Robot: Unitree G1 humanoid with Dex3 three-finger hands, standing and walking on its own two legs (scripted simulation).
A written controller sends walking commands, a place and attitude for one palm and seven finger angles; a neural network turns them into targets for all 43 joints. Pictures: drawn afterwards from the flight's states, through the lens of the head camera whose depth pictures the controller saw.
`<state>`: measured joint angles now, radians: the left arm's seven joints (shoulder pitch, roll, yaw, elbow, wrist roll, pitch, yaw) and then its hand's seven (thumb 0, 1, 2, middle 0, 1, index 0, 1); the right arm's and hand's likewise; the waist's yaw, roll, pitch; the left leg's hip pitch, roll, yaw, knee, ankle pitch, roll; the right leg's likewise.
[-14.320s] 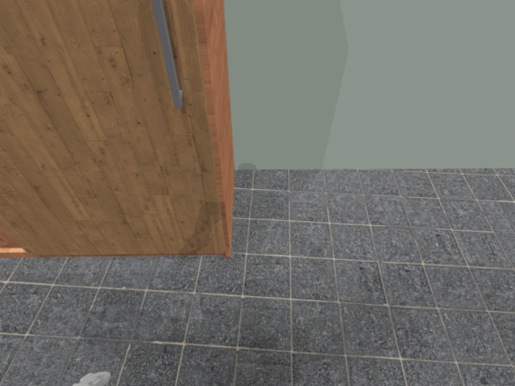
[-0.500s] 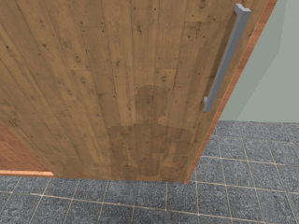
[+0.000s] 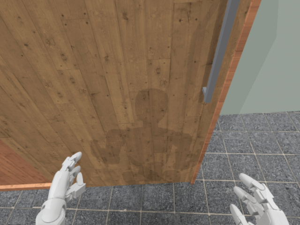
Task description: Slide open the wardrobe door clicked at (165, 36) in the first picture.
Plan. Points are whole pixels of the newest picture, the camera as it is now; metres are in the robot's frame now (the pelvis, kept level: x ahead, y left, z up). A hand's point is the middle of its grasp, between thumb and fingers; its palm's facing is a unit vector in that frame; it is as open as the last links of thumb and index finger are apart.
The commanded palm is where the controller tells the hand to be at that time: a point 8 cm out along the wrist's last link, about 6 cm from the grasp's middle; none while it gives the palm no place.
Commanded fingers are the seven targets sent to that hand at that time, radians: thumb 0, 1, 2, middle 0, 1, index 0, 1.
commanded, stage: raise the hand with hooked fingers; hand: right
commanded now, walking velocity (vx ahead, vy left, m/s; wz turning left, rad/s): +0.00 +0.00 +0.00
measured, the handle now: (216, 52) +0.47 -0.15 +0.24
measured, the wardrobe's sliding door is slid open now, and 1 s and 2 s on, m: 0.00 0.00 0.00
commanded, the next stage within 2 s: move the hooked fingers beside the handle in 1.64 s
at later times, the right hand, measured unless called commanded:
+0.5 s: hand (292, 165) +0.21 -0.26 +0.15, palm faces +0.10 +0.99 -0.09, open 11.8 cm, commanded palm +0.18 -0.30 +0.15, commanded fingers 0.00 0.24 -0.41 0.28 1.03 0.28 1.03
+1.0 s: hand out of the picture +0.25 -0.30 +0.20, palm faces +0.04 +0.99 -0.11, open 13.9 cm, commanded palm +0.22 -0.34 +0.24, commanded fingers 0.00 0.50 -0.30 0.30 1.20 0.30 1.20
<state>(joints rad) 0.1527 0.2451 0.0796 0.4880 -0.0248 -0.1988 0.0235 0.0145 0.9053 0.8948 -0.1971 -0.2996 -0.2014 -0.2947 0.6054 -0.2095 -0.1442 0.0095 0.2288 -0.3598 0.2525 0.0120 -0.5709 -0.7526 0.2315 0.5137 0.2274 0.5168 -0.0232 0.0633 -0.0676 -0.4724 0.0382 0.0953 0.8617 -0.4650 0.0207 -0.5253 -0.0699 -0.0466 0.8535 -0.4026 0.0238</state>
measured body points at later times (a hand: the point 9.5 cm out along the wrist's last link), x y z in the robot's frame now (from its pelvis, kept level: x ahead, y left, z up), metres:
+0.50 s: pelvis +0.01 -0.02 +0.02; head +0.01 -0.01 +0.47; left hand +0.15 +0.23 -0.06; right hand +0.20 -0.31 +0.15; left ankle -0.01 +0.10 -0.70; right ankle +0.02 -0.14 -0.70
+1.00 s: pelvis +0.00 -0.03 +0.03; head -0.01 -0.01 +0.48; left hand +0.21 +0.18 -0.02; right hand +0.25 -0.35 +0.21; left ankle -0.01 +0.10 -0.70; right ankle +0.02 -0.14 -0.70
